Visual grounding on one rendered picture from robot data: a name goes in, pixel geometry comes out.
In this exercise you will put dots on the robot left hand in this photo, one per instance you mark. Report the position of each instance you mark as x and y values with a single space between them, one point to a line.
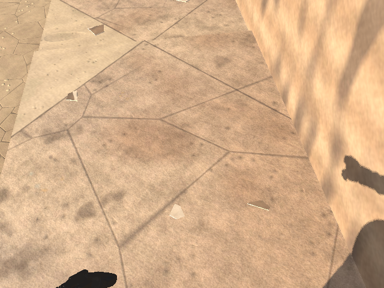
85 279

